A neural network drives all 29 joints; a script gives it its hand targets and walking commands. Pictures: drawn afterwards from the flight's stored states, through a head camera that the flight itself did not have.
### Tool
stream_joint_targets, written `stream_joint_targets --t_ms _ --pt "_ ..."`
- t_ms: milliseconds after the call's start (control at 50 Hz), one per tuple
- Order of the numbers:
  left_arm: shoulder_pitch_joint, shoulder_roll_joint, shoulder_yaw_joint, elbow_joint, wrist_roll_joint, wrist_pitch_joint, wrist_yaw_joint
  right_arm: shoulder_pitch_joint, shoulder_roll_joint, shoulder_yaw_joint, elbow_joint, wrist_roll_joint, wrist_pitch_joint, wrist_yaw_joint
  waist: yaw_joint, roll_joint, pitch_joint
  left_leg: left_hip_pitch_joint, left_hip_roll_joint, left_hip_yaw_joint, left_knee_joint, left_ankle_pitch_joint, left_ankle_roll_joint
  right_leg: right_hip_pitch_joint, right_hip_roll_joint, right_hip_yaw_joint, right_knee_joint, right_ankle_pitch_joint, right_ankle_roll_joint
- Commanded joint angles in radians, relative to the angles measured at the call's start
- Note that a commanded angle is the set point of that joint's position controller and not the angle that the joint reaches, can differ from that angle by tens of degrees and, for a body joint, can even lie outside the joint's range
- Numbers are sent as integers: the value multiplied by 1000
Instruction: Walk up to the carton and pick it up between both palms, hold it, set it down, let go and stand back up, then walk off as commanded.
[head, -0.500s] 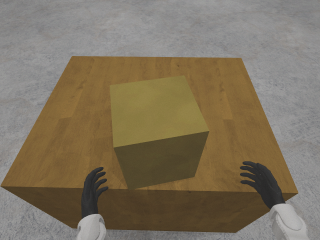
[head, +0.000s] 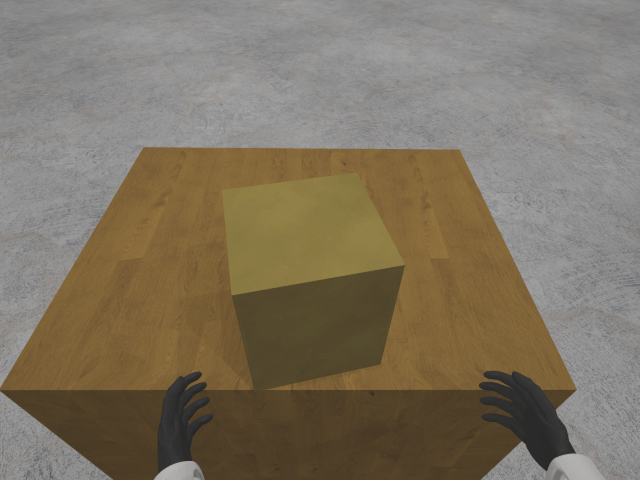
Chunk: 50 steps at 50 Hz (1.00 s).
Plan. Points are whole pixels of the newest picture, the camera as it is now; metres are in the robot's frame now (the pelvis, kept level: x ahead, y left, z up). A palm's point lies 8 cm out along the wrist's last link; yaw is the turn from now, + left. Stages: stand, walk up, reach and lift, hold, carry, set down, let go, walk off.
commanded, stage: set down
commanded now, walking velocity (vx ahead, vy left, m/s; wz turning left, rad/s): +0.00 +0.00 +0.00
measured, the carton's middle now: (305, 282) +0.43 +0.08 -0.01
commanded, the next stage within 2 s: let go in 1.96 s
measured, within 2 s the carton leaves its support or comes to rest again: neither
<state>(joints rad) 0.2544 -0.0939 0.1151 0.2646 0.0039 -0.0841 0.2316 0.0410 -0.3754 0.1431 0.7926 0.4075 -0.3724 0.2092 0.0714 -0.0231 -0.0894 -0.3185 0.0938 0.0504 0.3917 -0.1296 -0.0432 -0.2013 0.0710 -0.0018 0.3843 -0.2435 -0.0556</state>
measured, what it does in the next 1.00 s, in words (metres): stands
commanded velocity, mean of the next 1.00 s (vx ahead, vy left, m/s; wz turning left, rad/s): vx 0.00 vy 0.00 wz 0.00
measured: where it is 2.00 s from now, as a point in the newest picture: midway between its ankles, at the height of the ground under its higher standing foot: outside the picture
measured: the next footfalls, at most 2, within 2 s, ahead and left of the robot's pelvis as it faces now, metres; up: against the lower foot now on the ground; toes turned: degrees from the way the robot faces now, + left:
none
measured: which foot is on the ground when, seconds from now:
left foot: down 0.00-1.00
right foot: down 0.00-1.00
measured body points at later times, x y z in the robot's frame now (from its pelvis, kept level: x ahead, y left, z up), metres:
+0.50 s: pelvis +0.02 -0.02 +0.00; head +0.02 -0.01 +0.45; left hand +0.18 +0.20 -0.04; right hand +0.22 -0.26 -0.04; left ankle +0.04 +0.15 -0.74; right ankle -0.03 -0.08 -0.74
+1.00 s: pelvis +0.02 -0.01 +0.00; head +0.00 +0.01 +0.45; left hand +0.18 +0.22 -0.06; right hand +0.21 -0.22 -0.06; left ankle +0.04 +0.15 -0.74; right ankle -0.03 -0.08 -0.74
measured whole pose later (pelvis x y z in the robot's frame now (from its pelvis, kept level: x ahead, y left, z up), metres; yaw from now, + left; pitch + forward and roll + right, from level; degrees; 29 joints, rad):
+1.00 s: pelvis +0.02 -0.01 +0.00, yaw +0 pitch +1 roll +1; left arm 0.29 0.05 0.11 0.38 -0.02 -0.01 0.11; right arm 0.19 -0.30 0.14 0.72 0.25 -0.28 0.13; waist 0.05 -0.05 -0.07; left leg -0.23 0.07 0.05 0.35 -0.14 -0.04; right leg -0.13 0.05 0.00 0.38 -0.28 -0.06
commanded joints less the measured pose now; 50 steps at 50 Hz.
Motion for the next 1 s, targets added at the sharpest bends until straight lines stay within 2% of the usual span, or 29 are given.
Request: stream_joint_targets --t_ms 0,20,40,80,140,160,200,220,260,320,340,380,460,540,560,600,640,680,720,740,760,820,880,920,960,980 --pt "-121 109 -127 -200 29 -46 -4 -84 -178 -90 -272 -27 -35 0 -35 -120 -41 298 -98 18 -16 2 50 -116 -33 70 -73 17 16" --pt "-95 114 -117 -165 34 -42 -16 -60 -174 -77 -258 -30 -34 -8 -38 -134 -36 286 -104 23 -14 28 51 -88 -36 79 -67 99 20" --pt "-69 119 -115 -166 40 -47 -26 -31 -169 -68 -257 -30 -41 -15 -46 -135 -53 290 -107 23 -17 57 49 -54 -39 79 -63 184 27" --pt "-6 119 -95 -177 51 -56 -44 13 -163 -37 -271 -18 -56 -25 -36 -144 -72 290 -112 23 -17 145 44 11 -39 82 -48 397 40" --pt "82 121 -78 -190 59 -86 -71 83 -170 -23 -277 -12 -96 -44 -45 -138 -127 309 -119 11 -13 277 24 103 -45 74 -22 721 66" --pt "104 123 -71 -175 57 -94 -82 100 -168 -16 -281 -14 -111 -51 -48 -152 -128 309 -121 10 -12 290 21 120 -49 75 -17 793 76" --pt "130 117 -58 -178 60 -121 -88 118 -167 7 -290 -7 -141 -53 -31 -147 -130 300 -121 3 -21 314 17 146 -52 69 -8 901 85" --pt "130 125 -47 -143 55 -126 -96 114 -162 14 -278 -11 -146 -60 -35 -162 -105 289 -122 4 -25 292 20 151 -61 79 -12 915 94" --pt "111 142 -33 -116 56 -141 -101 106 -146 24 -281 -19 -157 -66 -31 -159 -78 271 -122 5 -40 247 24 150 -67 83 -22 877 100" --pt "70 169 -18 -57 49 -140 -110 89 -123 34 -273 -37 -149 -78 -26 -180 -5 241 -122 15 -50 153 33 116 -77 102 -42 726 102" --pt "62 167 -18 -83 48 -150 -100 77 -122 31 -292 -32 -152 -72 -12 -165 3 247 -116 12 -51 152 34 94 -72 98 -44 665 97" --pt "45 178 -24 -66 35 -148 -103 75 -112 26 -285 -43 -141 -73 -17 -167 15 248 -116 20 -50 115 40 65 -76 107 -63 579 90" --pt "24 206 -8 -18 21 -137 -116 79 -88 36 -264 -61 -114 -83 -14 -186 38 256 -115 20 -42 94 47 46 -91 129 -80 528 96" --pt "-29 233 -7 3 17 -113 -125 48 -56 25 -262 -83 -73 -94 -13 -184 89 251 -114 17 -37 42 54 0 -98 148 -112 341 91" --pt "-30 235 -7 -27 12 -117 -118 45 -64 12 -284 -82 -69 -89 1 -172 78 261 -109 16 -37 53 54 -11 -89 139 -117 284 83" --pt "-56 240 -21 -22 5 -102 -117 37 -60 0 -276 -96 -49 -91 -17 -170 91 268 -111 18 -36 31 57 -32 -90 137 -128 218 77" --pt "-73 247 -35 -54 -9 -94 -106 27 -65 -26 -297 -104 -38 -88 -15 -162 93 281 -106 13 -39 13 58 -68 -82 125 -135 140 70" --pt "-92 246 -59 -58 -17 -81 -100 10 -63 -52 -295 -113 -22 -81 -30 -128 104 302 -105 14 -43 -19 59 -120 -73 106 -147 43 58" --pt "-89 248 -66 -47 -21 -62 -97 9 -58 -70 -299 -124 -7 -81 -32 -126 122 311 -104 13 -44 -31 61 -141 -67 95 -154 -7 54" --pt "-94 256 -64 -12 -24 -43 -105 9 -47 -68 -290 -137 7 -88 -37 -142 140 310 -103 11 -43 -50 64 -146 -79 109 -164 -37 57" --pt "-92 257 -76 -39 -24 -37 -101 2 -57 -87 -303 -140 10 -86 -37 -114 124 316 -103 12 -47 -39 61 -151 -67 88 -155 -35 52" --pt "-105 270 -84 -1 -27 4 -117 -4 -36 -95 -284 -162 39 -93 -52 -114 136 310 -110 18 -49 -70 67 -165 -70 86 -164 -64 51" --pt "-103 292 -71 23 -20 42 -134 2 -16 -91 -275 -183 64 -109 -51 -110 144 307 -118 24 -47 -61 66 -150 -76 87 -165 -28 58" --pt "-89 290 -73 -12 -19 45 -136 8 -35 -104 -290 -183 62 -107 -50 -91 107 311 -119 22 -45 -28 62 -138 -67 74 -151 31 55" --pt "-83 309 -66 10 -24 58 -153 21 -24 -91 -280 -197 70 -120 -57 -109 89 302 -126 24 -42 -12 62 -106 -80 84 -145 128 66" --pt "-61 304 -57 -17 -17 50 -150 37 -32 -96 -302 -196 58 -119 -49 -105 58 309 -123 19 -39 23 58 -90 -73 77 -134 186 64"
